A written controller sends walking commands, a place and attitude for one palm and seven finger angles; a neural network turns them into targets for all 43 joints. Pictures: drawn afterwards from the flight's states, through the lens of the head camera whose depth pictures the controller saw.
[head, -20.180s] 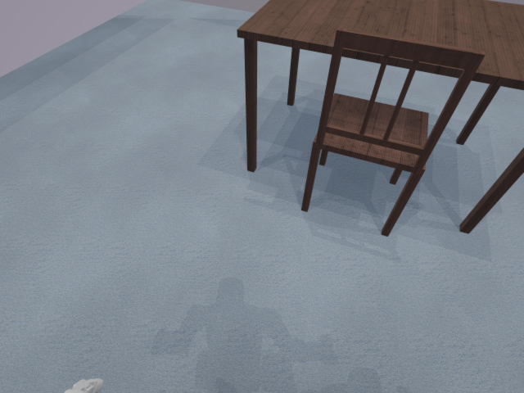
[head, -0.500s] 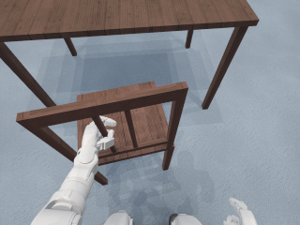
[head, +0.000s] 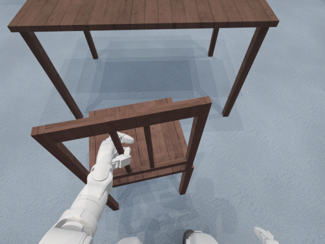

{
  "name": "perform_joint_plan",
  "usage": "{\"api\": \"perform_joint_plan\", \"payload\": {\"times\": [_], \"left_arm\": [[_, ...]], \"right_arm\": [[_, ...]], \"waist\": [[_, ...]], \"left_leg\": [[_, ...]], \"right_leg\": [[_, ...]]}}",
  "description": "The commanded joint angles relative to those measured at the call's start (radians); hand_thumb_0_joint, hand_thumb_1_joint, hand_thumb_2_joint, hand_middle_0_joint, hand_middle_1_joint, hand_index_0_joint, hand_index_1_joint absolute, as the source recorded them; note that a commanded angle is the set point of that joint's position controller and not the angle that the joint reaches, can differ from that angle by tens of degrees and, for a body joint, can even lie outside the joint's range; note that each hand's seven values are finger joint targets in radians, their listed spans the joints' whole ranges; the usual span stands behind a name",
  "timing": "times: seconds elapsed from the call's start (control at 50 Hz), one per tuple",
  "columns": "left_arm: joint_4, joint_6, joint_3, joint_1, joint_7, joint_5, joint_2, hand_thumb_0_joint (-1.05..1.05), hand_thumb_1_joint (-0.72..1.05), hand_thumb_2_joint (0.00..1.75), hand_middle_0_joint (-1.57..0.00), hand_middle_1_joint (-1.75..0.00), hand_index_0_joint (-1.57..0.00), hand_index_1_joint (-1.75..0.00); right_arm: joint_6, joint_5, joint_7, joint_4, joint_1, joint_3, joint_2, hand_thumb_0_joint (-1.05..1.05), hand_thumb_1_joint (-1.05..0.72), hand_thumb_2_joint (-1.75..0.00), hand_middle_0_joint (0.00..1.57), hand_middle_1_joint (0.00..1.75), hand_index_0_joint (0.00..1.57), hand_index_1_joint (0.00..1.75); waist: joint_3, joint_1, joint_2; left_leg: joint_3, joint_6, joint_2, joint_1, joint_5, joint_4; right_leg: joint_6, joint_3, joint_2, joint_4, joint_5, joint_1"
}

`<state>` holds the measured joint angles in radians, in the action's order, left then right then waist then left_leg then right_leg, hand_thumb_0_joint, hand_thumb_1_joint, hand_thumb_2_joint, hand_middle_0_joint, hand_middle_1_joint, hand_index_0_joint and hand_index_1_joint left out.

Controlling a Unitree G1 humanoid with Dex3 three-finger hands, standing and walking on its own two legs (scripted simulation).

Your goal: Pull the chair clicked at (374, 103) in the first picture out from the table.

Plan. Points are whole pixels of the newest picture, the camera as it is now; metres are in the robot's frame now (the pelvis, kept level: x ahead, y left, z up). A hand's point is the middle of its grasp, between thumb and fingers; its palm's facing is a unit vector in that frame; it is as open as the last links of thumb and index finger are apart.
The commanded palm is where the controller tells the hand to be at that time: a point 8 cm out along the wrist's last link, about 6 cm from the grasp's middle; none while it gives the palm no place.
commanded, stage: step backward, pulling the chair out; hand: left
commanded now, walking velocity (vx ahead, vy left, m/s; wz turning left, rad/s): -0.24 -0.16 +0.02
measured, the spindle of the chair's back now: (122, 154) +0.37 +0.13 -0.09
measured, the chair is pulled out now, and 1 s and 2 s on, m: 0.45 0.59 0.59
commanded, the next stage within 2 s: stop walking, hand still on the chair in 0.14 s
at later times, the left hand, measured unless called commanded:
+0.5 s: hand (119, 199) +0.23 +0.11 -0.05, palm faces +0.07 -0.98 -0.19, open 5.0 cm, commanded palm +0.21 +0.16 -0.04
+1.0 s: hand (117, 210) +0.20 +0.12 -0.05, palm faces -0.05 -0.98 -0.17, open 5.0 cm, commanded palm +0.19 +0.17 -0.04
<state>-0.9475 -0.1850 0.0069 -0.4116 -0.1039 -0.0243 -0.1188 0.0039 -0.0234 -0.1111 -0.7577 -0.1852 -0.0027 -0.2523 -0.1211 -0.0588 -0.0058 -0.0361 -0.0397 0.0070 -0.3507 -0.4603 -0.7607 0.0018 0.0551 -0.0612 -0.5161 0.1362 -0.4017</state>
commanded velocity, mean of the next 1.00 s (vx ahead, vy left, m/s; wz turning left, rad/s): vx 0.02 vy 0.00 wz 0.00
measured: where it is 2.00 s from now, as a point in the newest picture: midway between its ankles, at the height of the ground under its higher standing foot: outside the picture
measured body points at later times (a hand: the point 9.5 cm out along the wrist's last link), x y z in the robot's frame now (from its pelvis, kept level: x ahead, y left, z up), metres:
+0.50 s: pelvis -0.10 -0.03 +0.00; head -0.04 -0.05 +0.44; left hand +0.22 +0.17 -0.04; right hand +0.00 -0.28 -0.13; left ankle -0.04 +0.14 -0.73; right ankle -0.08 -0.16 -0.73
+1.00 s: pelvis -0.08 +0.00 +0.01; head -0.06 +0.00 +0.45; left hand +0.20 +0.17 -0.04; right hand +0.05 -0.22 -0.11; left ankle -0.04 +0.14 -0.73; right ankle -0.08 -0.16 -0.73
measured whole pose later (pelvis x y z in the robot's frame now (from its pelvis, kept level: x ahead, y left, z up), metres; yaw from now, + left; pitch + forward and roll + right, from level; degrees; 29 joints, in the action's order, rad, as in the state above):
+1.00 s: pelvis -0.08 +0.00 +0.01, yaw -2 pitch -2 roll +0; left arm -0.73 -0.13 -0.05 -0.13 -0.09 -0.01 -0.13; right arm 0.00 -0.02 -0.09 -0.70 -0.19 -0.05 -0.15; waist -0.08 -0.01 -0.01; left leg 0.01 -0.03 -0.05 -0.24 -0.22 -0.49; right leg 0.06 -0.02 -0.06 -0.48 0.24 -0.20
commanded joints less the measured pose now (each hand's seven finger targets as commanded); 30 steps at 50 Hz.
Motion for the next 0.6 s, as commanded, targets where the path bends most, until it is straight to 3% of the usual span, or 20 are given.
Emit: {"api": "perform_joint_plan", "payload": {"times": [0.0, 0.02, 0.04, 0.06, 0.08, 0.1, 0.14, 0.22, 0.24, 0.28, 0.3, 0.32, 0.34, 0.36, 0.38, 0.4, 0.42, 0.46, 0.52, 0.58], "left_arm": [[0.136, -0.038, -0.011, -0.256, 0.002, -0.002, -0.157, 0.00, 0.90, 0.90, -0.50, -1.45, -0.50, -1.45], [0.154, -0.043, -0.033, -0.266, 0.010, -0.003, -0.124, 0.00, 0.90, 0.90, -0.50, -1.45, -0.50, -1.45], [0.169, -0.048, -0.052, -0.284, 0.018, -0.001, -0.086, 0.00, 0.90, 0.90, -0.50, -1.45, -0.50, -1.45], [0.242, -0.059, -0.067, -0.383, 0.025, 0.000, -0.074, 0.00, 0.90, 0.90, -0.50, -1.45, -0.50, -1.45], [0.243, -0.059, -0.056, -0.386, 0.020, 0.008, -0.075, 0.00, 0.90, 0.90, -0.50, -1.45, -0.50, -1.45], [0.244, -0.065, -0.043, -0.373, 0.017, -0.001, -0.083, 0.00, 0.90, 0.90, -0.50, -1.45, -0.50, -1.45], [0.191, -0.063, -0.062, -0.360, 0.022, 0.008, -0.052, 0.00, 0.90, 0.90, -0.50, -1.45, -0.50, -1.45], [0.144, -0.080, -0.040, -0.364, 0.027, 0.019, -0.104, 0.00, 0.90, 0.90, -0.50, -1.45, -0.50, -1.45], [0.332, -0.094, -0.019, -0.322, 0.032, 0.021, -0.146, 0.00, 0.90, 0.90, -0.50, -1.45, -0.50, -1.45], [0.339, -0.077, -0.001, -0.239, 0.026, 0.028, -0.165, 0.00, 0.90, 0.90, -0.50, -1.45, -0.50, -1.45], [0.347, -0.065, 0.006, -0.220, 0.023, 0.032, -0.191, 0.00, 0.90, 0.90, -0.50, -1.45, -0.50, -1.45], [0.333, -0.038, 0.072, -0.213, 0.006, 0.018, -0.263, 0.00, 0.90, 0.90, -0.50, -1.45, -0.50, -1.45], [0.331, -0.020, 0.093, -0.215, 0.001, 0.006, -0.278, 0.00, 0.90, 0.90, -0.50, -1.45, -0.50, -1.45], [0.327, -0.012, 0.088, -0.208, 0.000, 0.002, -0.270, 0.00, 0.90, 0.90, -0.50, -1.45, -0.50, -1.45], [0.331, -0.008, 0.088, -0.203, -0.001, 0.000, -0.265, 0.00, 0.90, 0.90, -0.50, -1.45, -0.50, -1.45], [0.328, 0.001, 0.088, -0.191, -0.006, -0.004, -0.269, 0.00, 0.90, 0.90, -0.50, -1.45, -0.50, -1.45], [0.325, 0.002, 0.086, -0.178, -0.008, 0.000, -0.253, 0.00, 0.90, 0.90, -0.50, -1.45, -0.50, -1.45], [0.325, -0.005, 0.078, -0.180, -0.004, -0.003, -0.229, 0.00, 0.90, 0.90, -0.50, -1.45, -0.50, -1.45], [0.294, -0.012, 0.048, -0.154, 0.005, -0.006, -0.192, 0.00, 0.90, 0.90, -0.50, -1.45, -0.50, -1.45], [0.283, -0.026, 0.016, -0.128, 0.012, -0.002, -0.147, 0.00, 0.90, 0.90, -0.50, -1.45, -0.50, -1.45]], "right_arm": [[-0.043, 0.002, -0.029, 0.094, -0.044, 0.033, -0.125, 0.00, -0.90, -0.90, 0.20, 0.30, 0.20, 0.30], [-0.038, 0.006, -0.028, 0.112, -0.043, 0.043, -0.152, 0.00, -0.90, -0.90, 0.20, 0.30, 0.20, 0.30], [-0.024, 0.007, -0.019, 0.128, -0.045, 0.053, -0.157, 0.00, -0.90, -0.90, 0.20, 0.30, 0.20, 0.30], [-0.021, 0.032, -0.010, 0.143, 0.006, 0.037, -0.114, 0.00, -0.90, -0.90, 0.20, 0.30, 0.20, 0.30], [-0.018, 0.037, 0.000, 0.134, -0.001, 0.039, -0.101, 0.00, -0.90, -0.90, 0.20, 0.30, 0.20, 0.30], [-0.019, 0.030, 0.008, 0.118, -0.029, 0.052, -0.103, 0.00, -0.90, -0.90, 0.20, 0.30, 0.20, 0.30], [-0.022, 0.020, 0.031, 0.105, -0.064, 0.065, -0.120, 0.00, -0.90, -0.90, 0.20, 0.30, 0.20, 0.30], [-0.033, 0.020, 0.034, 0.088, -0.078, 0.062, -0.128, 0.00, -0.90, -0.90, 0.20, 0.30, 0.20, 0.30], [-0.034, 0.013, 0.040, 0.137, -0.065, 0.062, -0.119, 0.00, -0.90, -0.90, 0.20, 0.30, 0.20, 0.30], [-0.034, -0.006, 0.031, 0.166, -0.027, 0.043, -0.095, 0.00, -0.90, -0.90, 0.20, 0.30, 0.20, 0.30], [-0.038, -0.008, 0.023, 0.172, -0.022, 0.037, -0.093, 0.00, -0.90, -0.90, 0.20, 0.30, 0.20, 0.30], [-0.029, -0.019, 0.012, 0.170, -0.036, 0.053, -0.105, 0.00, -0.90, -0.90, 0.20, 0.30, 0.20, 0.30], [-0.024, -0.022, 0.004, 0.181, -0.010, 0.054, -0.101, 0.00, -0.90, -0.90, 0.20, 0.30, 0.20, 0.30], [-0.021, -0.019, 0.000, 0.184, 0.012, 0.044, -0.090, 0.00, -0.90, -0.90, 0.20, 0.30, 0.20, 0.30], [-0.018, -0.016, -0.003, 0.182, 0.016, 0.037, -0.086, 0.00, -0.90, -0.90, 0.20, 0.30, 0.20, 0.30], [-0.016, -0.014, -0.006, 0.169, 0.014, 0.036, -0.095, 0.00, -0.90, -0.90, 0.20, 0.30, 0.20, 0.30], [-0.017, -0.008, -0.006, 0.170, 0.014, 0.030, -0.090, 0.00, -0.90, -0.90, 0.20, 0.30, 0.20, 0.30], [-0.019, -0.004, -0.008, 0.173, 0.027, 0.031, -0.085, 0.00, -0.90, -0.90, 0.20, 0.30, 0.20, 0.30], [-0.011, 0.000, -0.012, 0.158, 0.020, 0.033, -0.083, 0.00, -0.90, -0.90, 0.20, 0.30, 0.20, 0.30], [-0.012, 0.005, -0.013, 0.154, 0.018, 0.030, -0.076, 0.00, -0.90, -0.90, 0.20, 0.30, 0.20, 0.30]], "waist": [[0.340, 0.036, 0.128], [0.340, 0.049, -0.022], [0.355, 0.053, -0.121], [0.355, 0.038, -0.300], [0.339, 0.037, -0.295], [0.351, 0.036, -0.223], [0.342, 0.031, -0.157], [0.345, 0.021, -0.226], [0.384, 0.033, -0.242], [0.428, 0.030, -0.130], [0.416, 0.026, -0.102], [0.464, 0.017, 0.085], [0.454, 0.023, 0.178], [0.417, 0.027, 0.152], [0.397, 0.031, 0.132], [0.366, 0.026, 0.054], [0.352, 0.029, 0.039], [0.322, 0.036, 0.072], [0.233, 0.028, 0.104], [0.201, 0.023, 0.104]], "left_leg": [[0.014, 0.026, -0.092, 0.166, 0.250, 0.419], [-0.100, 0.079, -0.212, 0.167, 0.397, 0.471], [-0.151, 0.130, -0.310, 0.178, 0.581, 0.419], [-0.248, 0.177, -0.374, 0.138, 0.689, 0.429], [-0.252, 0.203, -0.390, 0.168, 0.825, 0.399], [-0.257, 0.217, -0.392, 0.269, 0.992, 0.337], [-0.195, 0.180, -0.365, 0.426, 1.145, 0.254], [-0.177, 0.145, -0.326, 0.422, 1.028, 0.226], [-0.166, 0.136, -0.308, 0.391, 0.939, 0.212], [-0.062, 0.075, -0.222, 0.251, 0.681, 0.168], [-0.022, 0.045, -0.172, 0.174, 0.524, 0.191], [0.021, 0.012, -0.134, 0.128, 0.400, 0.172], [0.026, 0.008, -0.093, 0.119, 0.278, 0.144], [0.030, 0.013, -0.067, 0.103, 0.138, 0.138], [0.020, 0.021, -0.061, 0.096, 0.104, 0.152], [0.018, 0.030, -0.057, 0.120, 0.130, 0.181], [0.008, 0.040, -0.059, 0.133, 0.164, 0.211], [0.001, 0.050, -0.057, 0.140, 0.167, 0.225], [0.003, 0.054, -0.047, 0.163, 0.124, 0.221], [-0.004, 0.058, -0.053, 0.191, 0.143, 0.235]], "right_leg": [[-0.038, -0.132, -0.157, 0.064, -0.082, 0.192], [0.014, -0.065, -0.062, -0.026, -0.003, 0.153], [0.025, -0.037, -0.009, -0.151, 0.040, 0.129], [0.016, -0.043, -0.012, -0.314, 0.234, 0.083], [0.005, -0.065, 0.001, -0.405, 0.328, 0.035], [-0.003, -0.079, 0.017, -0.394, 0.338, -0.013], [-0.007, -0.069, 0.016, -0.231, 0.287, -0.039], [-0.009, -0.060, 0.025, 0.014, 0.181, 0.063], [-0.012, -0.056, 0.022, 0.095, 0.116, 0.150], [-0.024, -0.091, -0.043, 0.137, -0.218, 0.336], [-0.028, -0.086, -0.078, 0.113, -0.273, 0.372], [-0.056, -0.142, -0.115, 0.069, -0.273, 0.413], [-0.078, -0.184, -0.154, 0.088, -0.224, 0.376], [-0.083, -0.207, -0.182, 0.124, -0.119, 0.330], [-0.080, -0.208, -0.189, 0.138, 0.005, 0.308], [-0.076, -0.202, -0.183, 0.149, 0.103, 0.267], [-0.061, -0.178, -0.161, 0.135, 0.154, 0.255], [-0.042, -0.170, -0.135, 0.147, 0.233, 0.233], [-0.049, -0.169, -0.136, 0.199, 0.404, 0.133], [-0.052, -0.140, -0.122, 0.192, 0.422, 0.081]]}}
